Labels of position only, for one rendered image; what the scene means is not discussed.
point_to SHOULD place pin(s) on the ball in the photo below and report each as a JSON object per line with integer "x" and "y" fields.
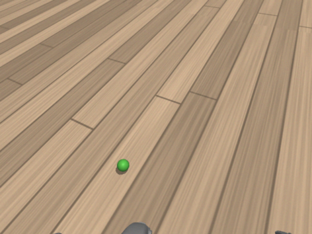
{"x": 123, "y": 165}

